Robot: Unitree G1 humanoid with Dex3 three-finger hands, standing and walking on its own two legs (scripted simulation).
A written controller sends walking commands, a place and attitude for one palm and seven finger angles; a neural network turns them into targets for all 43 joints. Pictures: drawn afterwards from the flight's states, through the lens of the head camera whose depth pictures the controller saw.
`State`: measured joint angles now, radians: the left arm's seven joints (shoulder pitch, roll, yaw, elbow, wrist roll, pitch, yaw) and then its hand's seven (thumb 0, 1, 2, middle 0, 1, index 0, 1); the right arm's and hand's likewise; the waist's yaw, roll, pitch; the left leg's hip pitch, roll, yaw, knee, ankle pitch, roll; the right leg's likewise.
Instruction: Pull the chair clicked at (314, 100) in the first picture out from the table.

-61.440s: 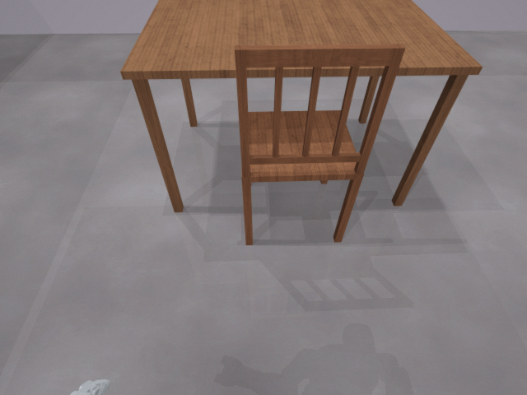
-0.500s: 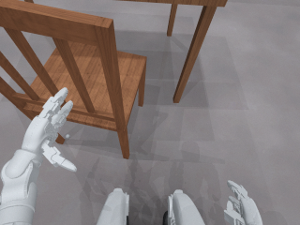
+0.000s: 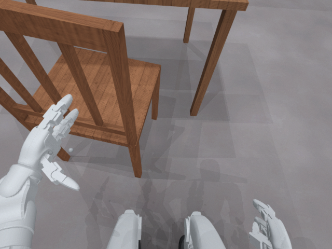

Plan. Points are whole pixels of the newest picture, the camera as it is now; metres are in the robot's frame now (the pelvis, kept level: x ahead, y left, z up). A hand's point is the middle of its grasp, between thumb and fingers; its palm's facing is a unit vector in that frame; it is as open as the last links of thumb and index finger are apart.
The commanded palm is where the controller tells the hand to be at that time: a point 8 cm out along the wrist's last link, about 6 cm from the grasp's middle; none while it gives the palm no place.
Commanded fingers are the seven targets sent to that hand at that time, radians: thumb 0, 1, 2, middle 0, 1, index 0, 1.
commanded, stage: aim the fingers beside a spindle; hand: left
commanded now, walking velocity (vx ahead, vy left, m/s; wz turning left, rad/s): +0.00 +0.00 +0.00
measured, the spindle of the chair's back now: (47, 84) +0.50 +0.32 +0.03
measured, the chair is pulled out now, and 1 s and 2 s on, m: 0.15 0.15 0.15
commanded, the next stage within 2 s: push the fingers through the gap in 1.44 s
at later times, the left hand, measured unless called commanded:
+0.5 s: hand (68, 153) +0.32 +0.22 +0.03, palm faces -0.24 -0.97 -0.05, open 16.9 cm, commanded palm +0.31 +0.28 +0.04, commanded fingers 0.00 -0.50 0.30 -0.06 -0.08 -0.06 -0.08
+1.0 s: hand (63, 150) +0.33 +0.23 +0.03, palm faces -0.18 -0.98 -0.05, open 16.9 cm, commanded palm +0.31 +0.28 +0.04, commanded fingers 0.00 -0.50 0.30 -0.06 -0.08 -0.06 -0.08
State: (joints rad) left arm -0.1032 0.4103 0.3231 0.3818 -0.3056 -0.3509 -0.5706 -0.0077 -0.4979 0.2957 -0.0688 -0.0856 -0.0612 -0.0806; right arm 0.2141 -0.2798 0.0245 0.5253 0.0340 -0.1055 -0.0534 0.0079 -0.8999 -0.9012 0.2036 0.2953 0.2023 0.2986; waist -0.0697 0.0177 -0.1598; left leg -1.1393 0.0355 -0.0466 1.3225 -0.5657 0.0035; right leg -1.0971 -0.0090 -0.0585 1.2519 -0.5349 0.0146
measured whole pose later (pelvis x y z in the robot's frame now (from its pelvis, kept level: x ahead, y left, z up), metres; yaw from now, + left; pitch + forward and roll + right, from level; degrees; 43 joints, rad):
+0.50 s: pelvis +0.00 +0.01 +0.00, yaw +0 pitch +22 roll -4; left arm -0.07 0.40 0.31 0.32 -0.31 -0.34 -0.55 -0.01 -0.50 0.30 -0.06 -0.08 -0.06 -0.08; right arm 0.22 -0.27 0.02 0.51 0.03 -0.11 -0.05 0.01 -0.90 -0.90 0.20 0.30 0.20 0.30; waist -0.07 0.02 -0.15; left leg -1.15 0.03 -0.04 1.33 -0.56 0.02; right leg -1.10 -0.01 -0.05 1.24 -0.53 0.03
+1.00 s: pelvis +0.00 +0.00 +0.00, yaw +0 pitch +22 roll -4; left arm -0.11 0.43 0.35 0.44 -0.31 -0.32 -0.55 -0.01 -0.50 0.30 -0.07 -0.09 -0.06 -0.08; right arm 0.22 -0.28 0.03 0.51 0.04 -0.09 -0.05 0.01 -0.90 -0.90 0.20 0.30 0.20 0.30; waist -0.07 0.02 -0.17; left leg -1.14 0.03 -0.05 1.32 -0.56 0.01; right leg -1.10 -0.01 -0.06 1.25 -0.53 0.02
